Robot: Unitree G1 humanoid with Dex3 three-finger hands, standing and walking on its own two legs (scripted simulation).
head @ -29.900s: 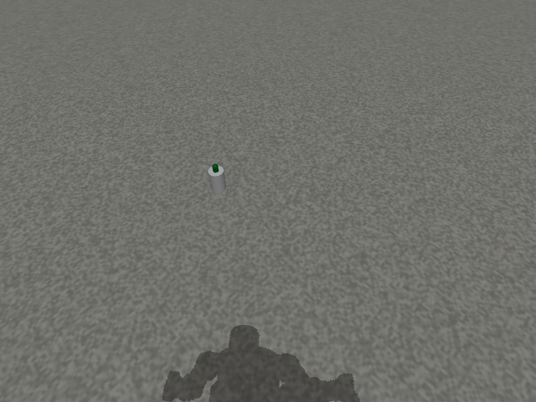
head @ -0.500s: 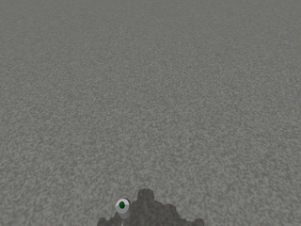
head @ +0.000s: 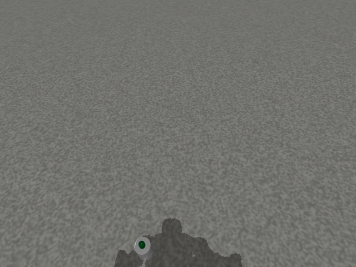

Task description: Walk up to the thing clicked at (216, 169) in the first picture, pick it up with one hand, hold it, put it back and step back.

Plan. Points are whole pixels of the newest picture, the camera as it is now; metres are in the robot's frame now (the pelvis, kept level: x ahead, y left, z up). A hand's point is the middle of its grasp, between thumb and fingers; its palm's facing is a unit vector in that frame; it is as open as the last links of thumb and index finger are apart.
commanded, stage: stand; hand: left
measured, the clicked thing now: (143, 247) +0.32 +0.21 -0.70
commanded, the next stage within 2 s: step back in 0.88 s
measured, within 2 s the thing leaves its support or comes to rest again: neither
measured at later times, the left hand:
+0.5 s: hand out of the picture +0.08 +0.25 -0.16, palm faces -0.01 -0.94 -0.34, open 7.4 cm
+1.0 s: hand out of the picture +0.06 +0.26 -0.16, palm faces +0.01 -0.93 -0.36, open 7.4 cm
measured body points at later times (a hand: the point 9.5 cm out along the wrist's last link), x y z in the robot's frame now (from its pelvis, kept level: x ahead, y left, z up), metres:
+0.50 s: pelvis +0.01 +0.00 +0.00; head +0.00 +0.00 +0.45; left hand +0.09 +0.29 -0.13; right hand +0.08 -0.30 -0.13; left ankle +0.02 +0.12 -0.75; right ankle +0.00 -0.14 -0.75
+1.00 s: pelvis -0.01 +0.00 -0.01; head +0.02 +0.00 +0.44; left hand +0.06 +0.31 -0.14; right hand +0.06 -0.31 -0.14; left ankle +0.02 +0.12 -0.75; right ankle +0.00 -0.14 -0.75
